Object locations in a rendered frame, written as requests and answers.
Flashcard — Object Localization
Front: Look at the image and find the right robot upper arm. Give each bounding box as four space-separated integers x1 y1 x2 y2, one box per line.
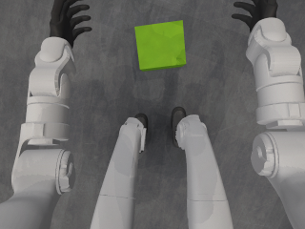
251 131 305 229

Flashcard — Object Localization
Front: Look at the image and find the carton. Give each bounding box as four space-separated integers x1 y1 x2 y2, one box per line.
134 20 187 72

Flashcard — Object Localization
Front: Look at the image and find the robot shin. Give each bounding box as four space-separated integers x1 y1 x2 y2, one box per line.
119 117 143 134
175 114 208 142

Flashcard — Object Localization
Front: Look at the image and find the robot left forearm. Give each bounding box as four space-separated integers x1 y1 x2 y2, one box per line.
11 36 76 192

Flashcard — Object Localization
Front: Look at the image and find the right robot shin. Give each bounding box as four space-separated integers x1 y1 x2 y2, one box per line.
175 114 208 142

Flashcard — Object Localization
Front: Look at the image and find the left robot shin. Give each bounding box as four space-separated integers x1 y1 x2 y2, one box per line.
119 117 143 134

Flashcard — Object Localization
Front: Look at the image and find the left robot hand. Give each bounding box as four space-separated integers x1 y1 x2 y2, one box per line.
50 0 92 48

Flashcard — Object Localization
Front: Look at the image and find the robot right forearm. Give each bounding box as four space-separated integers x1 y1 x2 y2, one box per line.
246 17 305 132

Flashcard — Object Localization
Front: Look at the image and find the right robot hand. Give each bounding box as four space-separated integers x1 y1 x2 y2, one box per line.
232 0 278 33

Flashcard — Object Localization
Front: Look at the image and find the left robot upper arm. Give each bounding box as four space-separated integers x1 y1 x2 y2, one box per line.
0 149 76 229

